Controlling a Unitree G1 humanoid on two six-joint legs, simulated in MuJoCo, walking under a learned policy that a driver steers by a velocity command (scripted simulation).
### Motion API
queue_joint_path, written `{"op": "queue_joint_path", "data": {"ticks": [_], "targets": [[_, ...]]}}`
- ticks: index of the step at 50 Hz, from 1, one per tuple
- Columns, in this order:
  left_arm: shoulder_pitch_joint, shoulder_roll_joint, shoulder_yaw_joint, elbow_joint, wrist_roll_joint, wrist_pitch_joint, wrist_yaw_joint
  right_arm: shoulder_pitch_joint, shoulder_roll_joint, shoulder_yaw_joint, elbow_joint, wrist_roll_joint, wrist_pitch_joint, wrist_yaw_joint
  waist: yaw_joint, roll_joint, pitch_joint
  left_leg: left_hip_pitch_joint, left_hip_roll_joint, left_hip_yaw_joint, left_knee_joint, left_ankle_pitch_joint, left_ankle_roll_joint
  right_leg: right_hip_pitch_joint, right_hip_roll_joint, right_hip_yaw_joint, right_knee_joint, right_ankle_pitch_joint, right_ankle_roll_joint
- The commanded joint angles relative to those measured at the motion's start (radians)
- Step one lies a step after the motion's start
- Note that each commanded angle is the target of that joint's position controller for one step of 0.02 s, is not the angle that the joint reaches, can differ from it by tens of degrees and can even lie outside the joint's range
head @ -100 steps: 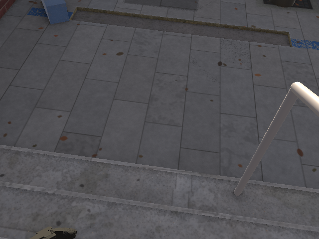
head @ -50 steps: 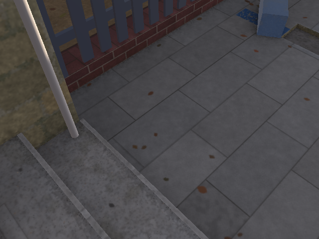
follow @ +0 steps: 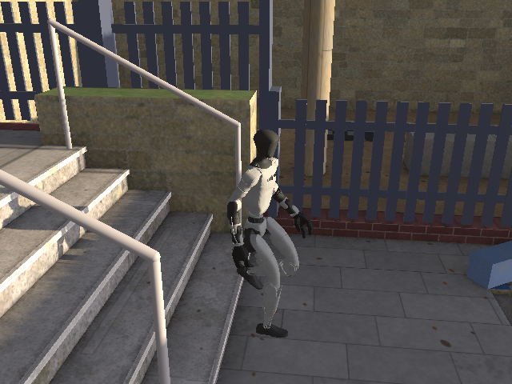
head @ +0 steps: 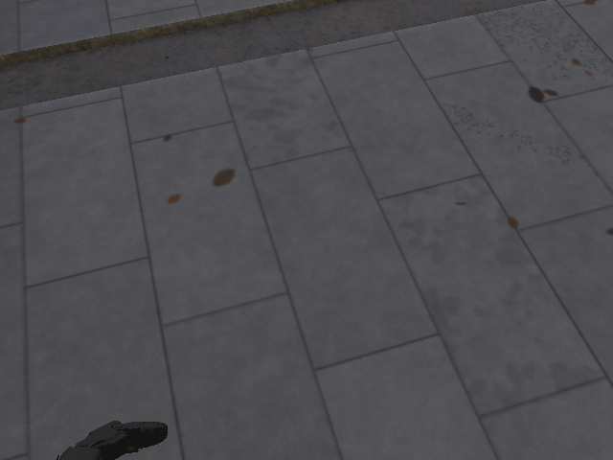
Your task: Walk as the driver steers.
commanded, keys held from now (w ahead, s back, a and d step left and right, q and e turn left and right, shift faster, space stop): e+shift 0.60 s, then w+e+shift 0.20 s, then w+shift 0.20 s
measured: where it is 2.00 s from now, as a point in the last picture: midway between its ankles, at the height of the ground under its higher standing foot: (568, 288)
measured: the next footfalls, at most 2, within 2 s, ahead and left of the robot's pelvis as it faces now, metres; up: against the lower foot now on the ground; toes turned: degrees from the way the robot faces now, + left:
left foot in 0.26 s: +0.23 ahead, +0.17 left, +0.00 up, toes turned -24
right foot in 0.72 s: +0.04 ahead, +0.00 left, +0.00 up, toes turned -43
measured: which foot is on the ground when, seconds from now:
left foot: up 0.00-0.24, down 0.26-0.70, up 0.72-1.00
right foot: down 0.00-0.26, up 0.28-0.70, down 0.72-1.00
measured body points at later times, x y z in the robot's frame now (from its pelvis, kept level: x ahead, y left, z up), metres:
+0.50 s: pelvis +0.10 +0.10 +0.01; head +0.14 +0.09 +0.46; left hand +0.37 +0.30 -0.09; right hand +0.14 -0.21 -0.07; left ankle +0.19 +0.19 -0.72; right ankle +0.06 -0.03 -0.64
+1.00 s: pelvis +0.19 -0.02 +0.01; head +0.19 -0.05 +0.46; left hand +0.39 +0.17 -0.10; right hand +0.13 -0.33 -0.09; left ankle +0.39 -0.04 -0.67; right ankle +0.01 +0.02 -0.72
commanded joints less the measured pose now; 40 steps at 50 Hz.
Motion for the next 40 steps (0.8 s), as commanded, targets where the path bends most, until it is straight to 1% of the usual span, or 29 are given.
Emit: {"op": "queue_joint_path", "data": {"ticks": [1, 2, 3, 4, 5, 6, 8, 10, 12, 13, 14, 15, 16, 17, 18, 21, 23, 25, 27, 30, 32, 33, 34, 35, 36, 37, 38, 39, 40], "targets": [[0.032, 0.225, 0.063, -0.09, 0.01, 0.019, 0.053, -0.018, -0.166, -0.056, -0.165, -0.001, 0.004, -0.036, 0.029, 0.058, -0.352, -0.325, 0.015, -0.135, -0.245, 0.24, -0.06, 0.459, -0.456, 0.502, -0.132, 0.555, -0.316], [0.005, 0.206, 0.06, -0.09, 0.005, 0.029, 0.061, -0.041, -0.172, -0.069, -0.177, -0.012, 0.027, -0.042, -0.011, 0.03, -0.26, -0.211, 0.01, -0.12, -0.417, 0.243, -0.074, 0.275, -0.384, 0.447, -0.135, 0.514, -0.286], [0.002, 0.201, 0.063, -0.096, 0.006, 0.032, 0.072, -0.067, -0.157, -0.071, -0.178, -0.026, 0.036, -0.04, -0.01, 0.016, -0.239, -0.117, -0.005, -0.096, -0.594, 0.264, -0.079, 0.171, -0.31, 0.383, -0.114, 0.495, -0.253], [0.007, 0.196, 0.068, -0.103, 0.001, 0.036, 0.087, -0.126, -0.147, -0.076, -0.187, -0.031, 0.035, -0.034, 0.008, 0.012, -0.256, -0.016, -0.025, -0.093, -0.715, 0.332, -0.08, 0.111, -0.248, 0.355, -0.093, 0.453, -0.222], [0.011, 0.207, 0.072, -0.101, -0.002, 0.042, 0.101, -0.175, -0.119, -0.075, -0.204, -0.025, 0.036, -0.023, 0.013, -0.027, -0.281, 0.068, -0.053, -0.088, -0.805, 0.395, -0.084, 0.072, -0.202, 0.346, -0.078, 0.401, -0.201], [0.014, 0.205, 0.075, -0.1, -0.009, 0.05, 0.115, -0.222, -0.094, -0.07, -0.218, -0.016, 0.039, -0.014, 0.023, -0.06, -0.298, 0.116, -0.077, -0.094, -0.89, 0.434, -0.086, 0.066, -0.181, 0.362, -0.075, 0.327, -0.182], [0.036, 0.205, 0.079, -0.095, -0.014, 0.064, 0.129, -0.279, -0.082, -0.071, -0.228, -0.005, 0.042, -0.002, 0.036, -0.105, -0.279, 0.205, -0.113, -0.095, -1.016, 0.455, -0.084, 0.029, -0.146, 0.389, -0.076, 0.191, -0.148], [0.063, 0.189, 0.076, -0.095, -0.022, 0.07, 0.124, -0.3, -0.092, -0.076, -0.228, -0.002, 0.053, 0.007, 0.041, -0.149, -0.238, 0.274, -0.13, -0.102, -1.13, 0.417, -0.068, 0.03, -0.136, 0.45, -0.081, 0.101, -0.119], [0.053, 0.156, 0.069, -0.111, -0.031, 0.063, 0.116, -0.224, -0.129, -0.098, -0.201, -0.005, 0.052, 0.016, -0.003, -0.177, -0.203, 0.468, -0.098, -0.098, -1.363, 0.499, -0.026, -0.03, -0.086, 0.47, -0.015, -0.029, -0.056], [0.113, 0.072, 0.053, -0.101, -0.024, 0.054, 0.112, -0.141, -0.183, -0.121, -0.173, -0.015, 0.049, 0.013, 0.001, -0.073, -0.24, 0.706, 0.071, -0.182, -1.394, 0.582, 0.041, -0.204, 0.002, 0.383, 0.199, -0.333, 0.016], [0.206, 0.052, 0.044, -0.143, -0.039, 0.038, 0.101, -0.155, -0.275, -0.139, -0.19, -0.052, 0.056, 0.018, 0.077, 0.275, -0.313, 0.788, 0.357, -0.496, -1.449, 0.704, 0.222, -0.365, 0.126, 0.207, 0.443, -0.557, 0.065], [0.173, 0.157, 0.075, -0.149, -0.031, 0.011, 0.091, -0.201, -0.243, -0.138, -0.216, -0.063, 0.052, 0.015, 0.064, 0.311, -0.306, 0.732, 0.382, -0.63, -1.522, 0.553, 0.296, -0.424, 0.033, 0.205, 0.614, -0.486, 0.108], [0.151, 0.217, 0.097, -0.131, -0.031, 0.014, 0.091, -0.284, -0.191, -0.123, -0.239, -0.055, 0.052, 0.009, 0.077, 0.257, -0.213, 0.638, 0.322, -0.491, -1.522, 0.467, 0.269, -0.423, -0.009, 0.16, 0.69, -0.388, 0.119], [0.171, 0.219, 0.102, -0.101, -0.029, 0.032, 0.097, -0.352, -0.151, -0.107, -0.256, -0.054, 0.063, 0.004, 0.099, 0.198, -0.165, 0.545, 0.248, -0.366, -1.523, 0.447, 0.239, -0.372, -0.032, 0.119, 0.731, -0.323, 0.129], [0.194, 0.218, 0.105, -0.091, -0.02, 0.051, 0.099, -0.409, -0.133, -0.1, -0.266, -0.039, 0.069, -0.003, 0.116, 0.167, -0.141, 0.471, 0.211, -0.274, -1.523, 0.476, 0.224, -0.325, -0.041, 0.086, 0.797, -0.262, 0.139], [0.193, 0.159, 0.091, -0.101, -0.017, 0.072, 0.087, -0.421, -0.143, -0.096, -0.252, -0.036, 0.067, -0.013, 0.124, 0.121, -0.118, 0.378, 0.157, -0.093, -1.538, 0.546, 0.212, -0.231, -0.066, -0.015, 0.775, -0.132, 0.149], [0.154, 0.134, 0.079, -0.113, -0.02, 0.07, 0.078, -0.377, -0.155, -0.1, -0.232, -0.036, 0.067, -0.015, 0.092, 0.136, -0.141, 0.459, 0.188, -0.067, -1.535, 0.57, 0.229, -0.234, -0.102, -0.029, 0.653, -0.117, 0.158], [0.114, 0.102, 0.061, -0.134, -0.016, 0.061, 0.059, -0.342, -0.195, -0.115, -0.213, -0.026, 0.075, -0.023, 0.072, 0.144, -0.173, 0.515, 0.235, -0.057, -1.533, 0.568, 0.243, -0.194, -0.135, -0.033, 0.533, -0.141, 0.16], [0.098, 0.102, 0.058, -0.143, -0.012, 0.049, 0.044, -0.337, -0.236, -0.133, -0.205, -0.018, 0.076, -0.02, 0.066, 0.144, -0.193, 0.525, 0.27, -0.035, -1.54, 0.562, 0.242, -0.116, -0.154, -0.05, 0.427, -0.168, 0.142], [0.117, 0.125, 0.073, -0.127, -0.016, 0.05, 0.037, -0.336, -0.249, -0.143, -0.194, -0.013, 0.067, 0.0, 0.067, 0.169, -0.18, 0.521, 0.286, 0.016, -1.53, 0.538, 0.23, -0.009, -0.137, -0.103, 0.272, -0.211, 0.107], [0.149, 0.143, 0.088, -0.11, -0.022, 0.054, 0.033, -0.305, -0.265, -0.155, -0.179, 0.007, 0.057, 0.01, 0.069, 0.175, -0.193, 0.489, 0.298, 0.022, -1.555, 0.237, 0.195, 0.079, -0.126, -0.141, 0.183, -0.244, 0.06], [0.223, 0.149, 0.095, -0.079, -0.025, 0.053, 0.027, -0.326, -0.26, -0.152, -0.179, 0.024, 0.058, 0.01, 0.105, 0.177, -0.196, 0.431, 0.293, 0.031, -1.55, 0.093, 0.173, 0.174, -0.113, -0.166, 0.115, -0.242, 0.028], [0.342, 0.153, 0.105, -0.017, -0.031, 0.05, 0.029, -0.349, -0.237, -0.146, -0.181, 0.024, 0.059, 0.009, 0.151, 0.15, -0.192, 0.336, 0.264, 0.077, -1.498, -0.02, 0.135, 0.314, -0.082, -0.2, 0.058, -0.246, -0.006], [0.501, 0.174, 0.121, 0.061, -0.037, 0.041, 0.036, -0.384, -0.185, -0.133, -0.193, 0.012, 0.06, 0.011, 0.209, 0.038, -0.16, 0.165, 0.192, 0.169, -1.285, -0.081, 0.079, 0.49, -0.09, -0.127, -0.028, -0.337, -0.064], [0.584, 0.253, 0.137, 0.082, -0.033, 0.021, 0.042, -0.445, -0.075, -0.099, -0.227, -0.003, 0.055, 0.028, 0.234, -0.257, -0.06, -0.212, 0.063, 0.255, -0.743, -0.058, 0.016, 0.61, -0.323, 0.325, -0.133, -0.565, -0.188], [0.501, 0.313, 0.128, 0.006, -0.009, -0.029, 0.029, -0.482, -0.1, -0.101, -0.296, 0.019, 0.008, 0.036, 0.204, -0.311, -0.047, -0.452, -0.055, 0.02, -0.623, 0.015, 0.027, 0.624, -0.445, 0.78, -0.341, -0.724, -0.344], [0.438, 0.253, 0.113, -0.005, 0.006, -0.059, 0.027, -0.548, -0.18, -0.116, -0.313, 0.04, -0.032, 0.045, 0.208, -0.2, -0.003, -0.49, -0.012, -0.053, -0.595, 0.118, 0.054, 0.6, -0.46, 0.752, -0.393, -0.733, -0.326], [0.4, 0.21, 0.094, -0.009, -0.005, -0.073, 0.03, -0.524, -0.213, -0.127, -0.305, 0.032, -0.056, 0.05, 0.169, -0.169, 0.001, -0.458, 0.003, -0.065, -0.636, 0.222, 0.063, 0.584, -0.426, 0.674, -0.372, -0.634, -0.287], [0.378, 0.183, 0.083, -0.012, -0.019, -0.068, 0.036, -0.487, -0.201, -0.128, -0.277, 0.004, -0.069, 0.05, 0.14, -0.117, -0.012, -0.39, 0.015, -0.06, -0.672, 0.293, 0.052, 0.549, -0.386, 0.582, -0.341, -0.522, -0.251]]}}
